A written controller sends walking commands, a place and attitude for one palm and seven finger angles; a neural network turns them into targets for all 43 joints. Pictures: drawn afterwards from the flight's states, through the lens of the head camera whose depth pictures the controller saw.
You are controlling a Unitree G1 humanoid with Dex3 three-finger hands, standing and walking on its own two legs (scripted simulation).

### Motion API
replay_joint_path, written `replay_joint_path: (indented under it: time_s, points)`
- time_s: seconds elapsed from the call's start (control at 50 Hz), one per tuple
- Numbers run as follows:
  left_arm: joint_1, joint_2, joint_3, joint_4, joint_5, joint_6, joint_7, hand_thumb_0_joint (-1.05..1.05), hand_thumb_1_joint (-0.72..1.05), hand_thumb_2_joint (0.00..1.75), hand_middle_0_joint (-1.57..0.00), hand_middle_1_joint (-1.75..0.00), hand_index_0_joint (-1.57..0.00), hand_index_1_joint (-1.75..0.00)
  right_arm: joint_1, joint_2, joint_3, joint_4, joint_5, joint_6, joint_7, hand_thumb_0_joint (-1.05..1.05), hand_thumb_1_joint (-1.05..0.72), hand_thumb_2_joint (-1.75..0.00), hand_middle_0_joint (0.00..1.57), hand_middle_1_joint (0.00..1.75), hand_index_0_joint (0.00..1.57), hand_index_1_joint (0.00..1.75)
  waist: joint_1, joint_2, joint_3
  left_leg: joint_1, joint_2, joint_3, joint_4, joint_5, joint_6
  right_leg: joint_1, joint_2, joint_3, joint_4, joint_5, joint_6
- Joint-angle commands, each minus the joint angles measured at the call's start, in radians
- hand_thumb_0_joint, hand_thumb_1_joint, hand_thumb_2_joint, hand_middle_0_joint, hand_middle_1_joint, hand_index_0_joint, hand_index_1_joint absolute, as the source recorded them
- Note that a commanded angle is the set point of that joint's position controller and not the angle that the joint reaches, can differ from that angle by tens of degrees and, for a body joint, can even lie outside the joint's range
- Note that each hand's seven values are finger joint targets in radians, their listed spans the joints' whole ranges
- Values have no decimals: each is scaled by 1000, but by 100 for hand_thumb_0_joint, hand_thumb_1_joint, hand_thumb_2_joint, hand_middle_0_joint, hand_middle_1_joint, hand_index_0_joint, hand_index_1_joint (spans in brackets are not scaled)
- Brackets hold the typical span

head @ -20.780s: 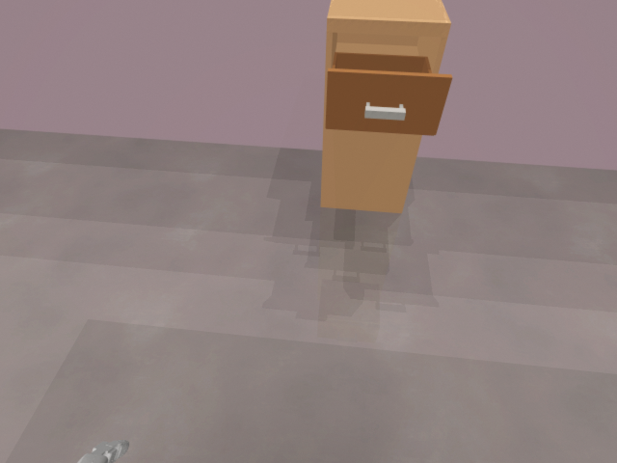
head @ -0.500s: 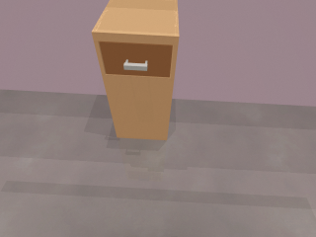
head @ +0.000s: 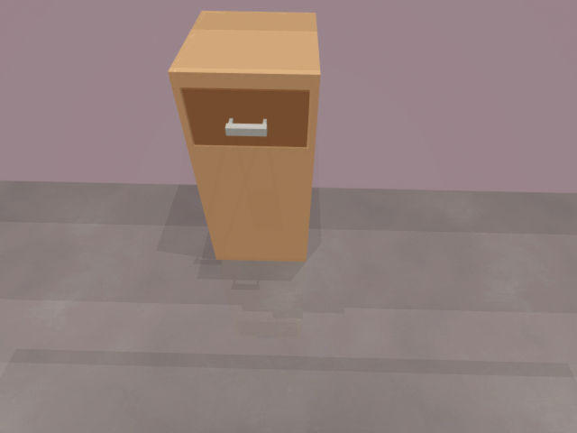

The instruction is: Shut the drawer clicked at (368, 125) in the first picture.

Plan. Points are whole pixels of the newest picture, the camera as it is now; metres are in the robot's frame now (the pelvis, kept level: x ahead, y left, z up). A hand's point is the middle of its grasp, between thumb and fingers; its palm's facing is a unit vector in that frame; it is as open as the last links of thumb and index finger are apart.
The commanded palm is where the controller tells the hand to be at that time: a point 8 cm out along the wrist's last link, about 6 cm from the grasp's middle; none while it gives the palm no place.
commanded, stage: look to check the result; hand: left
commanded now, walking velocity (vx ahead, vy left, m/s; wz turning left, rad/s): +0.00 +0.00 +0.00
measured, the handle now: (247, 125) +0.88 +0.16 -0.08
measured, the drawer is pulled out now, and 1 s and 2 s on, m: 0.00 0.00 0.00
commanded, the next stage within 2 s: stand and wait in 0.54 s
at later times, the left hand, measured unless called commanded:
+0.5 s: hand out of the picture -0.02 +0.13 -0.18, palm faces +0.05 -0.99 -0.15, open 7.4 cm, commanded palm none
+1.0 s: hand out of the picture +0.00 +0.13 -0.18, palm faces +0.06 -0.98 -0.16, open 7.4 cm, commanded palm none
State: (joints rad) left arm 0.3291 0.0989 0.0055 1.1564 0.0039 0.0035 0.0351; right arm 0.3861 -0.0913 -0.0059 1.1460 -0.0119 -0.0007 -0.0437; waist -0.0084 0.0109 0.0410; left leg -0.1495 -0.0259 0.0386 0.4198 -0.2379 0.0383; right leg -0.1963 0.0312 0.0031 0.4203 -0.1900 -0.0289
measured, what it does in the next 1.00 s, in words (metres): stands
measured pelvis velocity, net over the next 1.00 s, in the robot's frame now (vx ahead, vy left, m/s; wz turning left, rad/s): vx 0.02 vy -0.02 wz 0.01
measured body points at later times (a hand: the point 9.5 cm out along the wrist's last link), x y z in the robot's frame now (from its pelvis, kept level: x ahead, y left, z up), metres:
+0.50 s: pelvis +0.01 -0.01 +0.00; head +0.01 -0.02 +0.45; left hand -0.02 +0.19 -0.16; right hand -0.04 -0.20 -0.17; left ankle +0.00 +0.09 -0.74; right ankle +0.02 -0.10 -0.74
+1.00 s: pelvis +0.02 -0.02 +0.00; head +0.03 -0.03 +0.45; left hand +0.00 +0.18 -0.16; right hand -0.02 -0.22 -0.17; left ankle +0.00 +0.09 -0.74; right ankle +0.02 -0.10 -0.74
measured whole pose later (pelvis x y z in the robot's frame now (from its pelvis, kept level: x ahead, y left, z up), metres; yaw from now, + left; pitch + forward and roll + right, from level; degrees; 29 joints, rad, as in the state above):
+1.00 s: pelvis +0.02 -0.02 +0.00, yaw +0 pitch -1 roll +0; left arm 0.31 0.09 0.01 1.16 0.00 -0.02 0.04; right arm 0.35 -0.09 -0.01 1.15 -0.01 -0.01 -0.05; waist -0.01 0.02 0.04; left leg -0.13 0.00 0.02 0.42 -0.26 0.00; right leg -0.17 0.06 -0.01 0.41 -0.22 -0.06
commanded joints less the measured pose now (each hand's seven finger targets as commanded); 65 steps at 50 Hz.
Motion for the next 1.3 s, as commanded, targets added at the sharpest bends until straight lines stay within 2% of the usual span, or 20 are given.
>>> replay_joint_path:
  time_s: [0.0, 0.1, 0.2, 0.3, 0.44, 0.52, 0.66, 0.7, 0.84, 1.04, 1.16, 1.2, 1.28]
  points:
    - [78, 75, 14, -16, 4, -13, 8, 0, 90, 90, -20, -30, -20, -30, 87, -72, -13, -16, 0, -10, -10, 0, -90, -90, 20, 30, 20, 30, 8, 2, 85, -82, 115, -120, -115, -45, 24, -38, -94, 89, -82, -29, -26]
    - [81, 71, 14, -9, 3, -18, 12, 0, 90, 90, -20, -30, -20, -30, 101, -65, -12, -10, 2, -11, -11, 0, -90, -90, 20, 30, 20, 30, 5, -12, 71, -72, 114, -113, -99, -10, 22, -36, -99, 93, -84, -21, -27]
    - [83, 68, 14, -6, 3, -18, 13, 0, 90, 90, -20, -30, -20, -30, 103, -59, -12, -5, 1, -9, -10, 0, -90, -90, 20, 30, 20, 30, 4, 7, 92, -75, 111, -106, -95, -19, 18, -56, -98, 98, -89, -39, -28]
    - [81, 65, 14, -11, 4, -19, 14, 0, 90, 90, -20, -30, -20, -30, 103, -57, -14, -10, 0, -6, -9, 0, -90, -90, 20, 30, 20, 30, 1, -12, 103, -73, 109, -102, -90, -30, 17, -76, -97, 103, -99, -68, -28]
    - [73, 64, 15, -14, 2, -25, 13, 0, 90, 90, -20, -30, -20, -30, 99, -50, -12, -7, -1, -9, -10, 0, -90, -90, 20, 30, 20, 30, -3, -25, 70, -48, 107, -92, -74, 36, 15, -50, -104, 109, -102, -15, -30]
    - [72, 66, 16, -13, 2, -28, 14, 0, 90, 90, -20, -30, -20, -30, 91, -51, -12, -6, 0, -14, -13, 0, -90, -90, 20, 30, 20, 30, -2, -4, 53, -36, 115, -94, -72, 89, 12, -26, -104, 96, -85, 57, -30]
    - [73, 69, 15, -13, 2, -25, 13, 0, 90, 90, -20, -30, -20, -30, 82, -52, -11, 0, 0, -8, -12, 0, -90, -90, 20, 30, 20, 30, 0, -8, 90, -47, 108, -87, -76, 46, 8, -39, -106, 107, -109, 6, -28]
    - [71, 71, 16, -14, 3, -26, 15, 0, 90, 90, -20, -30, -20, -30, 85, -56, -13, -2, 1, -7, -12, 0, -90, -90, 20, 30, 20, 30, -2, -24, 81, -38, 108, -88, -71, 56, 7, -37, -103, 109, -109, 7, -29]
    - [66, 72, 18, -14, 0, -29, 14, 0, 90, 90, -20, -30, -20, -30, 81, -61, -10, 1, 0, -13, -15, 0, -90, -90, 20, 30, 20, 30, -1, -2, 52, -22, 115, -86, -73, 103, 5, -2, -106, 97, -96, 80, -30]
    - [63, 77, 17, -12, 0, -27, 14, 0, 90, 90, -20, -30, -20, -30, 74, -66, -10, 4, 0, -10, -16, 0, -90, -90, 20, 30, 20, 30, -1, -15, 74, -22, 114, -88, -78, 92, 3, -6, -107, 98, -103, 70, -30]
    - [61, 82, 19, -14, 0, -28, 13, 0, 90, 90, -20, -30, -20, -30, 68, -70, -10, 6, 0, -12, -16, 0, -90, -90, 20, 30, 20, 30, 1, 4, 71, -17, 116, -86, -80, 98, 3, -2, -106, 99, -101, 82, -31]
    - [63, 85, 20, -16, 1, -30, 14, 0, 90, 90, -20, -30, -20, -30, 67, -74, -12, 3, 1, -12, -16, 0, -90, -90, 20, 30, 20, 30, 0, -17, 63, -9, 116, -83, -74, 112, 1, 2, -106, 100, -98, 109, -30]
    - [61, 87, 19, -15, -1, -30, 13, 0, 90, 90, -20, -30, -20, -30, 65, -78, -12, 3, 0, -13, -18, 0, -90, -90, 20, 30, 20, 30, -1, -14, 58, -4, 115, -82, -75, 113, 0, 10, -109, 103, -100, 124, -31]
